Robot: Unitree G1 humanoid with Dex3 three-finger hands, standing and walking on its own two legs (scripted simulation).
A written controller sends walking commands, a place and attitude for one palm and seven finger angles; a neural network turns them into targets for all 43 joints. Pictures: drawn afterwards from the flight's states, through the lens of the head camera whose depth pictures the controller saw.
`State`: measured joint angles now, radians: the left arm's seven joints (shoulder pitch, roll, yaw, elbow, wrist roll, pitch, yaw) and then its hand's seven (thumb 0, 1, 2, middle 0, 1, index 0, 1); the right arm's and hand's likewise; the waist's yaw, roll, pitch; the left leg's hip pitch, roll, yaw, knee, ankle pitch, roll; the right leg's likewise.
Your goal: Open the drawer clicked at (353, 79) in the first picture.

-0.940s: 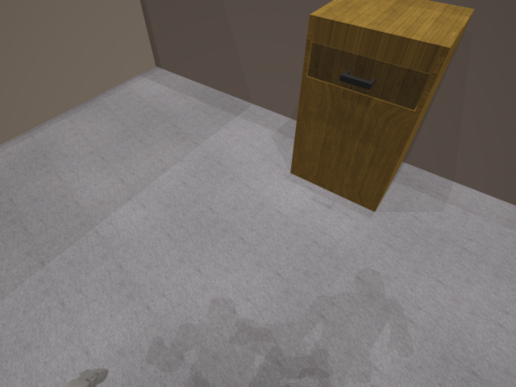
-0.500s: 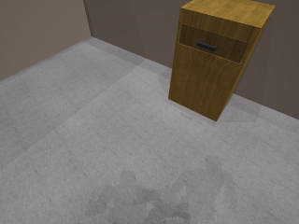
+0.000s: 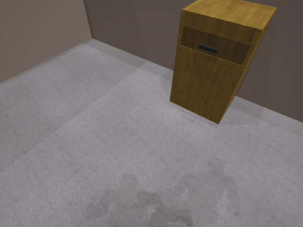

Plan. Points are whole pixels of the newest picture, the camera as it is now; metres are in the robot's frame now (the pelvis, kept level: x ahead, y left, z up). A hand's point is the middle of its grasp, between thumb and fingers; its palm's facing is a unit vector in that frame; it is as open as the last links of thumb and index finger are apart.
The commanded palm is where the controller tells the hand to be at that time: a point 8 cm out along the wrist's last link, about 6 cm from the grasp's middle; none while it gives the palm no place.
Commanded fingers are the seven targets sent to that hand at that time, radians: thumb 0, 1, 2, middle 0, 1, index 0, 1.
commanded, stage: look at it before walking up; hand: left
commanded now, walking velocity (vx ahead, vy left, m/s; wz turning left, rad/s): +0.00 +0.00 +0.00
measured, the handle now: (209, 47) +1.19 -0.32 -0.11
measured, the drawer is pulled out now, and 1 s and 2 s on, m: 0.00 0.00 0.00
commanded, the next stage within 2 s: walk to a spot facing it in 0.50 s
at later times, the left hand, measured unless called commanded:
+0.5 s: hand out of the picture +0.07 +0.25 -0.16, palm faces -0.02 -0.94 -0.33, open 7.3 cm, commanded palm none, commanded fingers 0.00 0.90 0.90 -0.20 -0.30 -0.20 -0.30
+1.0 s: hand out of the picture +0.05 +0.20 -0.20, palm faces -0.06 -0.99 -0.15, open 7.3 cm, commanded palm none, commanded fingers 0.00 0.90 0.90 -0.20 -0.30 -0.20 -0.30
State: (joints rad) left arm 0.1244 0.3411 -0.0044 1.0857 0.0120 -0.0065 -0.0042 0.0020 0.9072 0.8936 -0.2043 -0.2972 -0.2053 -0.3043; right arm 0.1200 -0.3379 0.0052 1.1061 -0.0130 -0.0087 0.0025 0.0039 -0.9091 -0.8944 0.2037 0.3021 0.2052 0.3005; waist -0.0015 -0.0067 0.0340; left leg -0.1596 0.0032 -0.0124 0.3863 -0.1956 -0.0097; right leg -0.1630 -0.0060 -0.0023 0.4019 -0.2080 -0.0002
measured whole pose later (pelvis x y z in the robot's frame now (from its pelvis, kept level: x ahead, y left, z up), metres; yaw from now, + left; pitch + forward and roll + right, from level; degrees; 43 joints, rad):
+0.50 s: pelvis +0.00 +0.00 +0.00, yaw +0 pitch -2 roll +0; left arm 0.13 0.34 0.00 1.09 0.01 -0.01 0.00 0.00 0.91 0.89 -0.20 -0.30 -0.21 -0.30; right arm 0.11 -0.34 0.01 1.11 -0.01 -0.01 0.00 0.00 -0.91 -0.89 0.20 0.30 0.21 0.30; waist 0.00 -0.01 0.04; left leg -0.15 0.00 -0.02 0.36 -0.19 -0.01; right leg -0.15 -0.01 -0.01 0.38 -0.20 0.00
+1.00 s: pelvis +0.08 +0.02 -0.01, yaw -4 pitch +0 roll +0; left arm 0.37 0.20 0.02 1.13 0.02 0.02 -0.02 0.00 0.91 0.89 -0.20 -0.30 -0.20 -0.30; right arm 0.37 -0.18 0.00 1.11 -0.03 -0.06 -0.01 0.00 -0.91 -0.89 0.20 0.30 0.20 0.30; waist -0.01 -0.04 -0.01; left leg -0.11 0.02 0.07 0.52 -0.42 0.02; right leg -0.31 0.00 0.00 0.89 -0.46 -0.03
